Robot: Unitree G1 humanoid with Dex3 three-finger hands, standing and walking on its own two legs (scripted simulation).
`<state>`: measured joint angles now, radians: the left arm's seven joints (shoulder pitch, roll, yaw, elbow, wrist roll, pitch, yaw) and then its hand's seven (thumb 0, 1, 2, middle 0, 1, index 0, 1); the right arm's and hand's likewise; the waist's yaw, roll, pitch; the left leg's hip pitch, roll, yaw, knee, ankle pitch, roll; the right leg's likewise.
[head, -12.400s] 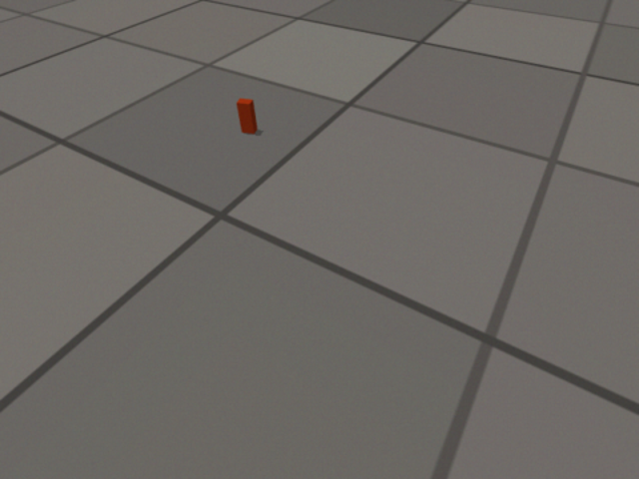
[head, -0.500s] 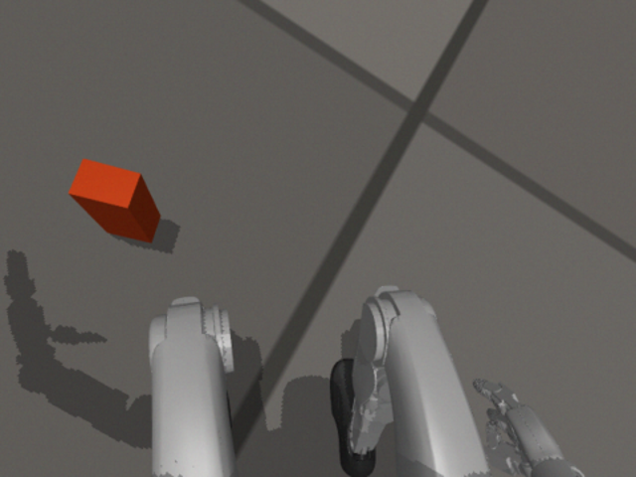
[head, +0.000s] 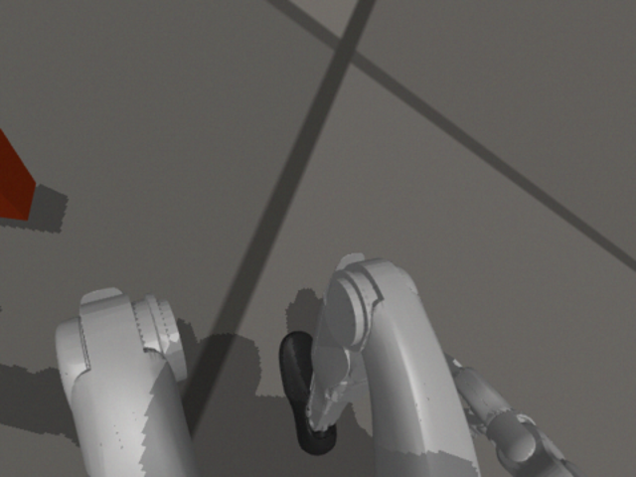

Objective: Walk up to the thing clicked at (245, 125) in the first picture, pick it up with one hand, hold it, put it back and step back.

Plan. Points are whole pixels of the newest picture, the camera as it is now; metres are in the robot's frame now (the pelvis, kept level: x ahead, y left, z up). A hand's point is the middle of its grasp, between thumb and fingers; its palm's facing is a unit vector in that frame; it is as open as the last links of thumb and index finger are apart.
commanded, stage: close in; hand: left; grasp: from the side
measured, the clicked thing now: out of the picture +0.47 +0.34 -0.22
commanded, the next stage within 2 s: rest palm in 1.02 s
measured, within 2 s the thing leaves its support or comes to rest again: neither
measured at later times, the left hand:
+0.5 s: hand out of the picture +0.43 +0.38 -0.19, palm faces +0.49 -0.87 -0.01, open 17.5 cm
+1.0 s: hand out of the picture +0.43 +0.35 -0.20, palm faces +0.48 -0.87 +0.00, open 17.5 cm
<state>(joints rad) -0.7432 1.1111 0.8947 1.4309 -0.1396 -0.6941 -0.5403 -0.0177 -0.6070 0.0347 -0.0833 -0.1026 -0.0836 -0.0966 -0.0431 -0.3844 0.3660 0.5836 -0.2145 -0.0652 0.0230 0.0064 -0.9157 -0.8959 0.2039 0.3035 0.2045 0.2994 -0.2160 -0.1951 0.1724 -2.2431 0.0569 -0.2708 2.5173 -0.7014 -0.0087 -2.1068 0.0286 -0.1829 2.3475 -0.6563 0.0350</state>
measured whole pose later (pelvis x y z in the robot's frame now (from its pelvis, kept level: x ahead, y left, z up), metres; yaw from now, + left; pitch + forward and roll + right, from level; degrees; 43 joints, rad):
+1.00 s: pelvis -0.01 +0.01 -0.03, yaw -4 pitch +13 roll -17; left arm -0.67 0.94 0.68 1.45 -0.12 -1.01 -0.08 -0.02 -0.61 0.14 -0.04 -0.14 -0.06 -0.12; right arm -0.15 -0.38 0.51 0.53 -0.33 0.07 0.11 0.00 -0.93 -0.90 0.20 0.30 0.20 0.30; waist -0.24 -0.27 0.30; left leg -2.24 0.06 -0.38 2.66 -0.71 0.01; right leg -2.07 0.08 -0.25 2.41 -0.61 0.07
